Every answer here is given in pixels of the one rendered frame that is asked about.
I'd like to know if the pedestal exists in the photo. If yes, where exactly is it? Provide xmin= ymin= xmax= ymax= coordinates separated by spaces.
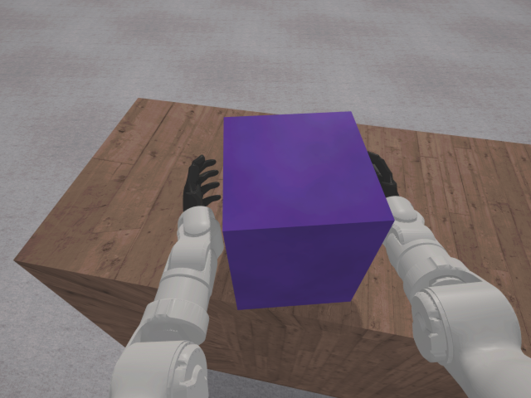
xmin=14 ymin=98 xmax=531 ymax=398

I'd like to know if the robot left upper arm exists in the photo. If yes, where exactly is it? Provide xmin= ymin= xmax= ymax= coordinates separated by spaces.
xmin=110 ymin=340 xmax=208 ymax=398

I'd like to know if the carton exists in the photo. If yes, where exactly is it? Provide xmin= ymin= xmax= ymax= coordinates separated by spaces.
xmin=222 ymin=111 xmax=395 ymax=310

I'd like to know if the robot right hand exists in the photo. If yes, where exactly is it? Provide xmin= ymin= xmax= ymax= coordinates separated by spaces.
xmin=368 ymin=151 xmax=399 ymax=197

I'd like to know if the robot right forearm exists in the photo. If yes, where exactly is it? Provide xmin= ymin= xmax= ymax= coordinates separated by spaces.
xmin=383 ymin=196 xmax=522 ymax=348

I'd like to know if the robot right upper arm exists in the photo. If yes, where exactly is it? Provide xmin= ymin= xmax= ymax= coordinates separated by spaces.
xmin=412 ymin=282 xmax=531 ymax=398

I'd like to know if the robot left forearm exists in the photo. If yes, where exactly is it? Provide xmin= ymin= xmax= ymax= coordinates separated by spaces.
xmin=109 ymin=206 xmax=224 ymax=398

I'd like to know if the robot left hand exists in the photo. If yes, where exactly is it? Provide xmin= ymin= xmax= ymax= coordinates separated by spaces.
xmin=183 ymin=155 xmax=221 ymax=212

